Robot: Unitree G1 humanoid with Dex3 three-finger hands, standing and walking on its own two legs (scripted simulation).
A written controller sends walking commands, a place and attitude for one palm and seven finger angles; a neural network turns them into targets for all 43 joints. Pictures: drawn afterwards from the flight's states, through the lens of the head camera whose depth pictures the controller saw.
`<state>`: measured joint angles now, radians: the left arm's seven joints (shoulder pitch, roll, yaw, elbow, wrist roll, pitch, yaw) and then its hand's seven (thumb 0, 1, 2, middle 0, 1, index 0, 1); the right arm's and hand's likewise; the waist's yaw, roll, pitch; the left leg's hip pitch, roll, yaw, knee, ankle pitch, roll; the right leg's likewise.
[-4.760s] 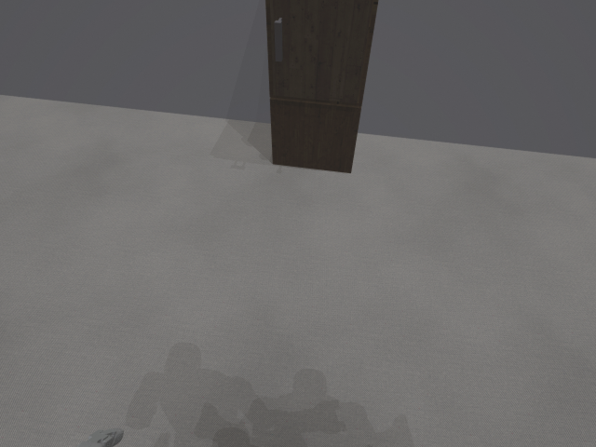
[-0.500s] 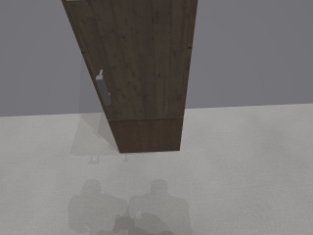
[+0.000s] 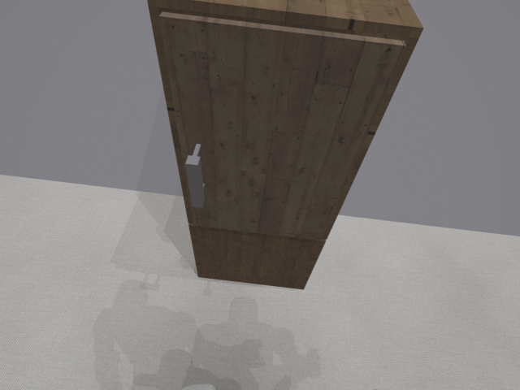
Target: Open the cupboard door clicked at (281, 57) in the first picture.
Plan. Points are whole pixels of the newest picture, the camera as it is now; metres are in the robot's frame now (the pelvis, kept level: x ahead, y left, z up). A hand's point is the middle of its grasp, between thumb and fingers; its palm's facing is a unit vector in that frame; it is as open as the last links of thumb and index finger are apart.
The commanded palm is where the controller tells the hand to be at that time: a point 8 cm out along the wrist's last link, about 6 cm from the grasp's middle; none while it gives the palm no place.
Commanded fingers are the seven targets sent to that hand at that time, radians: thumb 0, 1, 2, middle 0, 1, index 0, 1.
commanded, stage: come to a stop and stand still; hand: left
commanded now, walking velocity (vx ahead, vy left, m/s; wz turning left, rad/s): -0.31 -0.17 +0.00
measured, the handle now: (198, 176) +0.55 +0.21 -0.08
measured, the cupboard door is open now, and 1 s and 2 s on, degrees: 0 0 0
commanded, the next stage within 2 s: look again from close up in 1.30 s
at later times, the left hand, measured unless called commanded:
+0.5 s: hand out of the picture +0.01 +0.12 -0.14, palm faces +0.03 -0.96 -0.27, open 7.3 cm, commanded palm none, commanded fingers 0.00 0.90 0.90 -0.20 -0.30 -0.20 -0.30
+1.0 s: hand out of the picture -0.06 +0.19 -0.18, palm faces +0.09 -0.97 -0.22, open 7.3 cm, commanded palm none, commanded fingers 0.00 0.90 0.90 -0.20 -0.30 -0.20 -0.30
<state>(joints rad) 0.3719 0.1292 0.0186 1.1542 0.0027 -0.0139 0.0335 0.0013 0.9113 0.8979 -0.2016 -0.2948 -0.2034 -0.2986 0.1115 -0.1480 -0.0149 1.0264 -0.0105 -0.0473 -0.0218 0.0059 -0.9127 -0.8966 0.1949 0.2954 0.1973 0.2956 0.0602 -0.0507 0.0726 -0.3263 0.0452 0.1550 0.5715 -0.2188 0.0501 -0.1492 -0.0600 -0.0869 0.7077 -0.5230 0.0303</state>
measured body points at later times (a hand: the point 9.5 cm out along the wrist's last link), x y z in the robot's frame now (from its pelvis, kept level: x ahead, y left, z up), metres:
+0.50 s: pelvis -0.03 -0.06 +0.01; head -0.04 -0.10 +0.46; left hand +0.01 +0.17 -0.12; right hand -0.01 -0.31 -0.16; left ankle +0.01 +0.09 -0.69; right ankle -0.05 -0.17 -0.73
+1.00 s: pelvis -0.04 +0.00 +0.01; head -0.02 +0.02 +0.45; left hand -0.06 +0.25 -0.16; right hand +0.05 -0.23 -0.13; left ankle -0.05 +0.11 -0.73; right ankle -0.06 -0.15 -0.71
